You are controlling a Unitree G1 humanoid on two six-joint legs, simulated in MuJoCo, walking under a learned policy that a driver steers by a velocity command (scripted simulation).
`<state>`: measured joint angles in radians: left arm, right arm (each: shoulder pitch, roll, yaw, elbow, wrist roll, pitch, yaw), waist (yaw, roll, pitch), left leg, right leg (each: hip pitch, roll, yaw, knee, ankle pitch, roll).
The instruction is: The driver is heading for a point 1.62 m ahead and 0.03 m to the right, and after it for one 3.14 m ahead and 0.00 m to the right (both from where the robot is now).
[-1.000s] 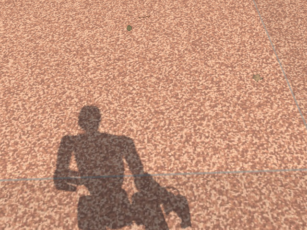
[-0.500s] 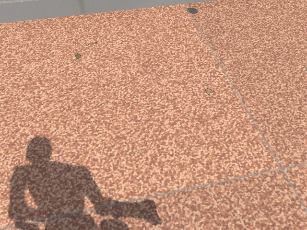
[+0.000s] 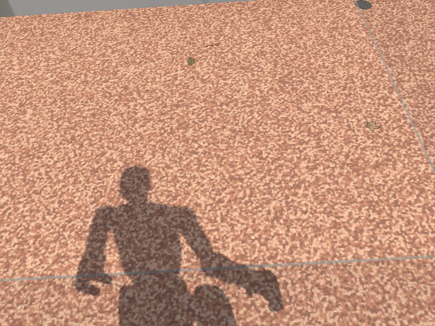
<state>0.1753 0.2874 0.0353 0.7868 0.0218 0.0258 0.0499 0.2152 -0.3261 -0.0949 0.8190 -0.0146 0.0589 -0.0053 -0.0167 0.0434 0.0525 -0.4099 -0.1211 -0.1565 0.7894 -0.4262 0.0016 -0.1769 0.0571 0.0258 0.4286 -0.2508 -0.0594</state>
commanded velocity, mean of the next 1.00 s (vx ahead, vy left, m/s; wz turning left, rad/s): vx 0.25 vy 0.00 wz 0.00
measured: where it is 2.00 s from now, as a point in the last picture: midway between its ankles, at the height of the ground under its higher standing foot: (250, 228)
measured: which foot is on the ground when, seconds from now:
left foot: up 0.00-0.36, down 0.38-0.94, up 0.96-1.00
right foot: down 0.00-0.38, up 0.40-0.90, down 0.92-1.00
